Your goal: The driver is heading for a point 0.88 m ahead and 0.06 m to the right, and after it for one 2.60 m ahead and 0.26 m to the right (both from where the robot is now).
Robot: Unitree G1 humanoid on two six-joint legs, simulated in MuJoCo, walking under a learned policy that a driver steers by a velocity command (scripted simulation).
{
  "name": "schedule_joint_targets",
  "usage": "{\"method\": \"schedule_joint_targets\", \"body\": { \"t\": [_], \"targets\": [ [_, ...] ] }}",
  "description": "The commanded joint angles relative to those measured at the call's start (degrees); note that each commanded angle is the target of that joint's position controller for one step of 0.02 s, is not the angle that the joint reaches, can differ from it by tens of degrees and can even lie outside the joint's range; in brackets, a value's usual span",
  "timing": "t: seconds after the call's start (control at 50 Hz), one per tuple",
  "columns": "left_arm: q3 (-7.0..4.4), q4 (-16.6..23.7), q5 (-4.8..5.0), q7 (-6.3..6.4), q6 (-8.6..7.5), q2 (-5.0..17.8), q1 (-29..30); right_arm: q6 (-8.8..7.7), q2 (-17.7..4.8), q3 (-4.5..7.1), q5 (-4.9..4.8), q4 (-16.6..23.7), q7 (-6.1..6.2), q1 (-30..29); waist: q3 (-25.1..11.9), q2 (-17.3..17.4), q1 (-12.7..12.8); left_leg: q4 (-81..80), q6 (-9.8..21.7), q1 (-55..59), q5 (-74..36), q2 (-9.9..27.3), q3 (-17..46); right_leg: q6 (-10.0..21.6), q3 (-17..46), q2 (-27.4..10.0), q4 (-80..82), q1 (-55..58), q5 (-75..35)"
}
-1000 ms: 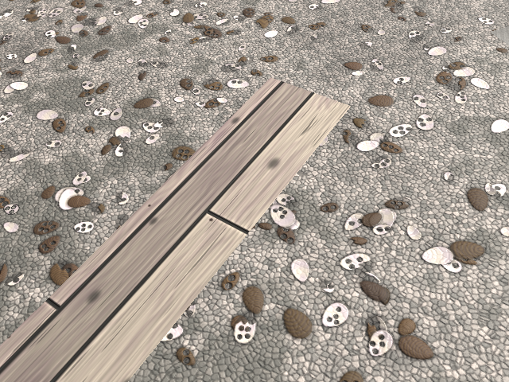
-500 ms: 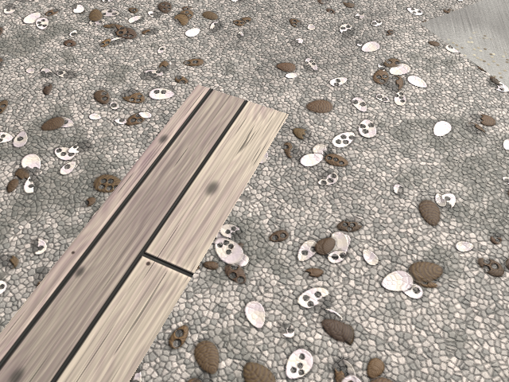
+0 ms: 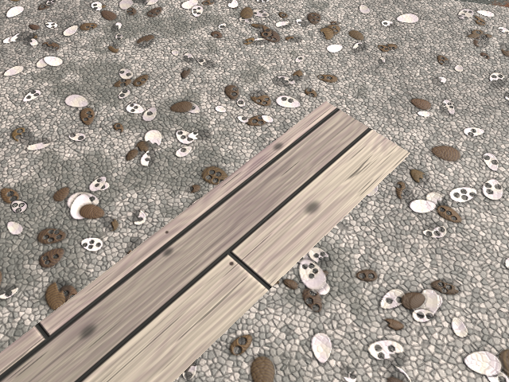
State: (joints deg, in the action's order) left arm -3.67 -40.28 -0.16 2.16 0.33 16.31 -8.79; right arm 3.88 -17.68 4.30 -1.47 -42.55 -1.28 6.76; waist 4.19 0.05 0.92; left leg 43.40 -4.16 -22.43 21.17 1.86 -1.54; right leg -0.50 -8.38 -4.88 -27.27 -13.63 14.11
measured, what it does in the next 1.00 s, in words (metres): walks ahead: left foot, then right foot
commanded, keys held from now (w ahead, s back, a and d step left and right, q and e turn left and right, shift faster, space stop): q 0.10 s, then w+q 0.04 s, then w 0.06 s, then w+e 0.74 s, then w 0.06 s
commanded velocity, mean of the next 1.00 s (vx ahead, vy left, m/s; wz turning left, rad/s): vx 0.34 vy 0.00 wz -0.13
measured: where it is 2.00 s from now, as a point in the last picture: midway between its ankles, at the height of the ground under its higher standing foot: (316, 253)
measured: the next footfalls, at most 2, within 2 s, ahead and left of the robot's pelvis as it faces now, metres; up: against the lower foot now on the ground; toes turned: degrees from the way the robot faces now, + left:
left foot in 0.06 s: +0.04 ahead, +0.12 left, +0.00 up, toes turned +5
right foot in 0.62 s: +0.30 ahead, -0.12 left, +0.00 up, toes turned -3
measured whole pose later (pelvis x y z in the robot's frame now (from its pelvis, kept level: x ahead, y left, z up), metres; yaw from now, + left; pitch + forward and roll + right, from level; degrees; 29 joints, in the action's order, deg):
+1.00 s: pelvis +0.35 -0.05 +0.01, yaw -12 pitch +2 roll +0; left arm -3.0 -40.8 1.3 0.6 -3.2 16.8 -21.3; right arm -5.7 -17.0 2.3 0.3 -39.9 -1.4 2.8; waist 2.0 2.3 3.8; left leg 32.9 -3.2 -37.1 -4.6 2.7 5.1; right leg 4.7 7.9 5.7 -18.2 -4.0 15.7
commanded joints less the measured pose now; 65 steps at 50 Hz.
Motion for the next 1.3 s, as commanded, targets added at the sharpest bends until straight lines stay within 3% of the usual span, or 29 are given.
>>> {"method": "schedule_joint_targets", "body": {
  "t": [0.02,0.04,0.06,0.08,0.1,0.14,0.16,0.2,0.24,0.34,0.54,0.58,0.62,0.64,0.66,0.68,0.7,0.74,0.82,0.92,1.06,1.1,1.12,1.14,1.16,1.18,1.2,1.24,1.3],
  "targets": [
    [-3.52,2.67,1.63,-0.25,-0.76,11.26,1.46,-0.06,-5.15,1.69,0.08,3.96,-0.66,2.25,-8.66,-9.35,-1.63,-12.83,3.37,5.75,-7.43,-2.04,-3.91,9.55,7.6,-13.29,0.85,7.23,-24.58],
    [-3.27,1.34,1.75,-0.47,-0.94,9.82,-1.1,-0.02,-6.42,2.33,0.19,3.31,-0.3,4.62,-9.21,-6.98,-2.23,-18.87,5.41,12.38,-14.33,-2.91,-2.53,6.01,4.88,-11.4,-3.72,3.58,-19.21],
    [-2.61,1.1,0.06,-0.77,-1.16,7.37,-3.4,-0.14,-11.74,3.95,0.09,3.28,0.67,7.22,-10.63,3.94,-1.89,-21.27,9.16,23.28,-33.4,4.68,9.29,0.46,-0.23,-6.61,-15.99,-7.36,-5.18],
    [-1.22,5.08,-2.39,-0.57,-1.22,4.31,0.03,-0.75,-17.77,4.84,1.51,4.8,1.27,7.24,-10.46,18.26,-1.95,-20.85,21.95,27.52,-51.21,20.06,30.62,-4.7,0.43,2.57,-30.99,-24.35,25.89],
    [-2.0,5.55,-1.18,-0.07,-1.17,7.03,4.69,-2.24,-14.86,4.09,2.99,4.98,0.69,8.75,-14.33,10.35,-6.25,-22.4,27.04,25.04,-47.04,21.14,31.01,-4.55,10.14,3.3,-40.2,-25.13,27.69],
    [-2.85,4.56,0.28,-0.1,-1.23,8.58,3.45,-3.95,-11.3,3.28,0.61,3.85,1.08,6.11,-10.07,6.29,-3.36,-25.61,20.65,22.97,-15.18,13.57,24.18,-2.41,12.22,0.93,-38.22,-28.21,16.52],
    [-3.24,4.13,0.07,-0.01,-1.34,9.55,3.75,-3.99,-8.71,2.34,-0.48,3.97,1.46,4.65,-7.93,6.21,-3.15,-27.88,18.73,21.89,-2.68,12.48,24.18,-2.07,12.14,0.2,-35.67,-29.58,11.96],
    [-3.15,3.69,0.14,-0.64,-2.05,8.72,2.93,-4.29,-6.99,1.24,0.27,4.33,2.07,3.9,-6.01,8.44,-2.47,-31.85,17.92,18.84,6.28,10.43,23.83,-2.13,11.26,0.84,-32.73,-27.45,4.15],
    [-2.66,2.54,0.38,-1.37,-3.17,7.44,1.78,-5.2,-6.25,0.75,1.26,3.61,2.43,4.88,-6.01,8.01,-2.51,-33.53,17.11,19.78,2.71,9.82,20.52,-2.3,10.25,0.65,-27.05,-25.95,-1.37],
    [-1.34,2.69,1.2,-2.43,-4.3,5.59,4.49,-6.99,-9.1,1.16,1.62,1.51,2.07,7.57,-2.87,6.94,-4.93,-35.6,16.71,19.13,-2.03,11.31,15.81,-2.1,9.44,-0.07,-14.87,-23.5,-6.6],
    [0.03,5.87,1.82,-4.62,-4.66,4.86,7.26,-7.39,-9.95,1.97,0.57,-2.06,1.11,10.69,0.96,4.48,-6.06,-34.71,15.25,23.72,-10.68,14.64,6.94,2.35,8.23,0.25,-7.92,-23.48,-4.3],
    [-0.19,6.21,1.74,-4.96,-4.54,5.55,5.14,-6.97,-10.82,2.31,0.2,-1.94,1.17,9.76,-0.41,4.62,-4.13,-30.49,13.82,23.34,-20.04,14.25,4.47,4.24,5.7,2.1,-6.55,-18.11,-2.84],
    [-2.38,3.41,1.62,-4.5,-4.28,9.0,-6.27,-6.62,-9.63,1.88,0.45,-1.45,1.59,9.18,-7.98,2.08,1.97,-12.98,10.38,18.28,-40.15,9.83,-2.33,6.87,2.74,7.06,-3.33,0.86,-4.84],
    [-4.18,1.79,2.0,-3.81,-3.88,13.24,-16.17,-6.93,-7.37,0.83,1.75,-0.16,1.98,9.3,-13.91,-3.16,6.27,4.29,7.02,7.12,-33.69,6.89,-5.62,10.18,13.31,1.1,-2.49,16.1,-2.51],
    [-5.06,2.01,1.73,-3.74,-4.06,19.74,-18.59,-8.45,-1.09,-1.25,3.02,3.37,1.59,11.94,-18.58,-19.7,3.05,24.95,2.79,-16.36,6.31,-4.89,-3.05,20.43,47.35,-13.28,6.71,31.41,9.81],
    [-3.21,2.92,1.76,-3.92,-4.53,13.52,-19.1,-10.3,-6.18,-0.4,1.27,2.58,0.82,8.43,-19.98,-12.13,5.82,31.48,3.71,-23.11,9.79,-3.2,7.43,20.32,53.63,-14.68,12.29,33.5,15.0],
    [-2.58,3.29,1.08,-3.84,-4.8,11.63,-16.23,-11.43,-8.64,0.24,-0.59,3.88,0.1,5.02,-13.16,-9.41,5.36,31.82,5.16,-27.25,4.86,-0.48,7.05,18.59,46.2,-13.56,12.19,29.14,10.63],
    [-1.97,4.9,0.69,-3.68,-4.67,9.89,-10.55,-12.09,-7.7,0.03,1.38,3.75,0.36,3.56,-7.66,-1.15,2.1,23.62,5.52,-22.7,-2.56,3.4,6.45,16.54,35.6,-9.16,12.25,17.11,-1.53],
    [-1.58,6.17,0.6,-2.74,-4.87,9.4,-7.07,-10.06,-6.04,0.13,2.46,3.47,0.49,5.53,-5.31,-3.13,-1.72,15.16,2.37,-15.81,-8.06,3.42,5.16,17.03,27.59,-5.26,15.85,6.05,-14.97],
    [-2.18,3.89,1.26,-1.26,-4.33,10.7,-10.79,-10.06,-2.85,-1.14,2.25,6.29,0.41,-5.17,-2.39,-4.15,1.54,-6.22,0.0,-11.12,-24.66,-0.36,3.91,13.24,21.68,-0.45,15.21,0.61,-15.35],
    [-2.24,0.07,1.37,-0.75,-3.34,9.66,-15.01,-11.4,-5.02,-0.47,1.4,7.63,-0.98,-9.18,-1.92,-6.22,2.53,-15.99,4.1,-8.03,-23.99,-0.99,5.16,11.08,27.01,-5.9,9.45,11.4,-17.45],
    [-2.27,0.07,1.13,-0.85,-2.74,9.69,-14.06,-11.7,-6.85,0.66,1.54,6.52,-0.66,-3.71,-4.81,-7.34,-0.52,-17.94,6.75,-0.32,-19.22,-2.93,2.26,9.77,26.18,-4.7,2.51,13.66,-31.95],
    [-1.66,0.52,0.79,-1.0,-2.58,8.49,-13.44,-11.82,-8.82,1.63,1.8,5.17,-0.33,3.18,-10.63,-6.74,-4.08,-17.32,9.17,11.25,-21.08,-1.2,2.74,8.21,23.86,-1.75,-6.82,11.13,-35.98],
    [-0.43,1.79,-0.36,-1.06,-2.67,5.74,-14.8,-11.7,-12.11,2.38,2.6,4.51,-0.01,12.52,-20.17,-0.5,-6.87,-13.86,14.0,29.34,-21.77,8.91,14.47,6.13,21.58,2.57,-23.25,0.34,-22.54],
    [1.0,1.24,1.28,-1.43,-3.39,0.89,-24.21,-10.94,-14.58,3.3,1.93,1.35,-0.54,17.49,-26.95,17.95,-3.29,-20.03,23.42,47.03,-7.81,20.79,41.55,1.86,17.48,11.37,-42.71,-20.7,16.94],
    [0.17,0.51,2.26,-1.33,-3.8,6.65,-20.47,-10.8,-8.87,1.97,0.3,1.42,-0.78,17.67,-22.15,11.02,-5.84,-25.57,21.4,43.95,5.83,19.81,45.95,2.04,20.81,8.4,-47.83,-27.46,18.08],
    [-0.7,2.23,2.51,-1.41,-4.01,9.65,-12.23,-10.5,-6.42,1.17,0.42,1.94,-0.44,13.57,-13.01,5.96,-6.7,-26.85,18.73,35.61,5.42,17.65,36.7,2.26,19.09,5.86,-47.96,-29.76,12.95],
    [-0.56,4.16,0.8,-1.55,-4.57,8.43,-5.9,-9.94,-4.85,0.32,1.72,2.33,-0.2,8.38,-5.01,1.69,-4.05,-29.54,17.54,21.82,-6.56,13.4,26.33,2.01,15.73,1.63,-42.22,-27.38,6.17],
    [-0.02,4.1,0.32,-1.94,-4.8,5.26,-7.86,-10.06,-4.3,-0.11,1.43,1.83,-0.06,8.05,-4.88,5.14,-0.85,-32.56,18.35,15.77,-16.46,9.66,20.84,1.07,13.6,-0.5,-35.33,-22.47,4.02]
  ]
}}
Keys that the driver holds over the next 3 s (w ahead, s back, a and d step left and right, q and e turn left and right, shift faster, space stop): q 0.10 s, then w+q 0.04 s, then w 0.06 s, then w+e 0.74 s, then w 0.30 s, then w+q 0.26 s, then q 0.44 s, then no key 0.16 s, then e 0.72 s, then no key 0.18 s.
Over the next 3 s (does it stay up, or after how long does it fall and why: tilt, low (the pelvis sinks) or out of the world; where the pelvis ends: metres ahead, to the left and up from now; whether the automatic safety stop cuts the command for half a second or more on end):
stays up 0.79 -0.10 0.00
